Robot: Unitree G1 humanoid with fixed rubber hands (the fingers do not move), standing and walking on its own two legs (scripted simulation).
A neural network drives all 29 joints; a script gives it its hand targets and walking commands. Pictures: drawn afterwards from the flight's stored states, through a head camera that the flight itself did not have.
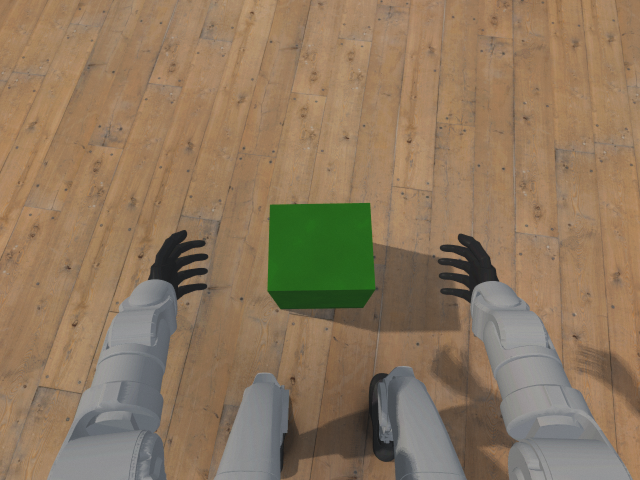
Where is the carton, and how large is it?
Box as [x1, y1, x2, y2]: [267, 203, 374, 308]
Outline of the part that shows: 369,203 270,205 267,290 280,308 362,307 374,290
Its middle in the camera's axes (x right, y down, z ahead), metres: +0.01 +0.06 +0.99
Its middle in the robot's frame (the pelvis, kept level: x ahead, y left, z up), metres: +0.50 +0.03 -0.55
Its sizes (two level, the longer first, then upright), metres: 0.233 0.203 0.270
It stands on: the floor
